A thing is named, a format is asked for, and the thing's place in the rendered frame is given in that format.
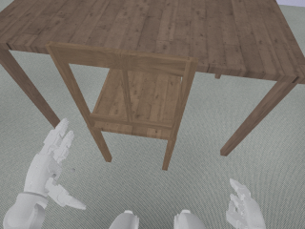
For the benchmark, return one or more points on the robot left forearm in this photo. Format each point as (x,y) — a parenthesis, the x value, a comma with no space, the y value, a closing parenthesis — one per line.
(28,212)

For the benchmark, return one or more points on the table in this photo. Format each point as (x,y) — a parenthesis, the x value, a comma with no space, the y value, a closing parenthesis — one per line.
(243,38)

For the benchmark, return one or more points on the chair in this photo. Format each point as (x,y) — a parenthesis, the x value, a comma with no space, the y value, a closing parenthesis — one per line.
(143,94)

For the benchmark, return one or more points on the robot right hand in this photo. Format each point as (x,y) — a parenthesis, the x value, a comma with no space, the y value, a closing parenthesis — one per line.
(248,215)

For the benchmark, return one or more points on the right robot thigh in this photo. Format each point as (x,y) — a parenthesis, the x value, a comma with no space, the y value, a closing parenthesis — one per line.
(187,221)

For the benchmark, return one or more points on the robot left hand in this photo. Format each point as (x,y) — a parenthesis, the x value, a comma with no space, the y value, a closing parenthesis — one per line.
(48,162)

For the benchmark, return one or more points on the robot left shin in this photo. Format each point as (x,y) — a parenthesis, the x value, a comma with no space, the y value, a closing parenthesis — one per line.
(128,211)

